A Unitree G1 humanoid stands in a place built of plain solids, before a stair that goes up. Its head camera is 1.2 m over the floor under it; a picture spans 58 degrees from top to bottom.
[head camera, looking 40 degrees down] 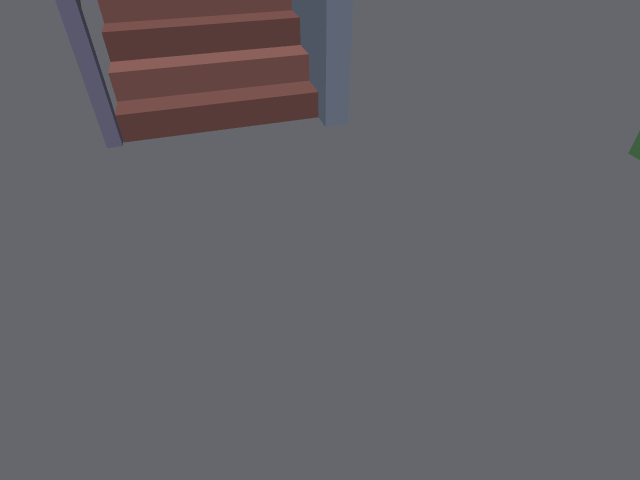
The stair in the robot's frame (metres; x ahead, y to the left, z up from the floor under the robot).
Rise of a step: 0.17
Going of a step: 0.21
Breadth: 1.20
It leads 17 degrees to the left of straight ahead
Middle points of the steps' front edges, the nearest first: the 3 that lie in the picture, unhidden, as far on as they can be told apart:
2.50 0.58 0.17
2.70 0.64 0.34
2.90 0.70 0.50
